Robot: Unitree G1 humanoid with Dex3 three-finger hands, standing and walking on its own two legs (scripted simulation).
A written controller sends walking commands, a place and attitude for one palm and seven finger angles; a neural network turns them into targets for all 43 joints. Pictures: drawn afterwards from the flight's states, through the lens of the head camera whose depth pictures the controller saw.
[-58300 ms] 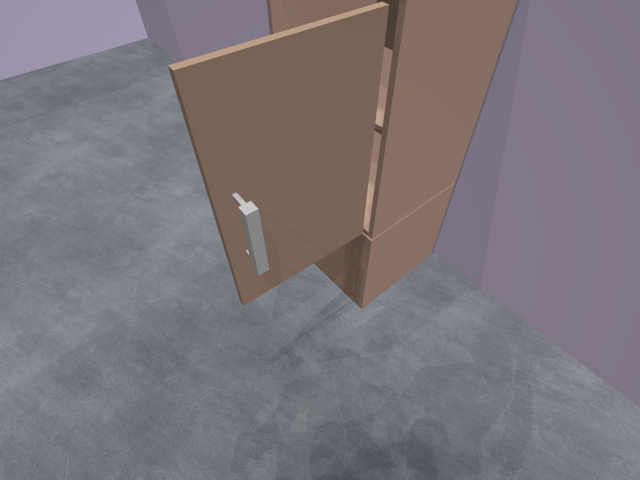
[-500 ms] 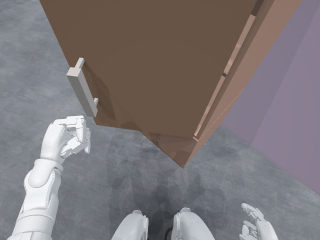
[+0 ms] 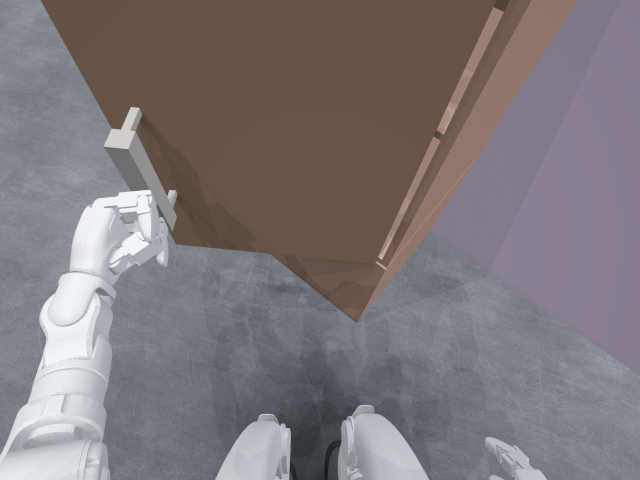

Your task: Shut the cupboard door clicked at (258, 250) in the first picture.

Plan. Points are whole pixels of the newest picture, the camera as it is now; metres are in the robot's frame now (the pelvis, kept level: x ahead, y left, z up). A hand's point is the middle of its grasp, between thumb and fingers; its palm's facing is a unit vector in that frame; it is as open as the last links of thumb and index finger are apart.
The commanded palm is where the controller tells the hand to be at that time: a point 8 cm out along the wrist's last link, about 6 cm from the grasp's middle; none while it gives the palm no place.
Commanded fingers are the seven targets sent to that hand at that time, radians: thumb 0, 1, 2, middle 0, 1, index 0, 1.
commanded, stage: bring the fist close to the handle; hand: left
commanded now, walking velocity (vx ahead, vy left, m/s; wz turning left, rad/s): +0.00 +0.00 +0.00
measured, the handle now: (151, 174) +0.49 +0.24 +0.02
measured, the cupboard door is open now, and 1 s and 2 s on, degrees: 35 26 12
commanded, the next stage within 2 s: push the door shut along its arc in 0.16 s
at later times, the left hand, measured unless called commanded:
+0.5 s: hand (162, 231) +0.40 +0.20 +0.03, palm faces -0.12 -0.99 -0.03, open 3.1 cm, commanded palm +0.40 +0.24 +0.03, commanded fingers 0.00 0.90 0.90 -1.30 -1.50 -1.30 -1.50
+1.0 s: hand (179, 194) +0.46 +0.19 +0.03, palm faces -0.22 -0.98 -0.03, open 3.1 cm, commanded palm +0.47 +0.21 +0.03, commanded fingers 0.00 0.90 0.90 -1.30 -1.50 -1.30 -1.50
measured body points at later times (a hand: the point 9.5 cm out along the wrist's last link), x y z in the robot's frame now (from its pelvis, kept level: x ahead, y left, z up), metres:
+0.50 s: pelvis +0.00 +0.01 +0.00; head +0.11 +0.04 +0.43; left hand +0.40 +0.26 +0.03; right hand +0.12 -0.25 -0.10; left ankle +0.00 +0.05 -0.63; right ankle +0.05 -0.09 -0.63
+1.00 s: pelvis -0.01 +0.00 -0.01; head +0.13 +0.04 +0.41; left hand +0.46 +0.25 +0.03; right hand +0.04 -0.27 -0.12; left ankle +0.00 +0.05 -0.63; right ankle +0.05 -0.09 -0.63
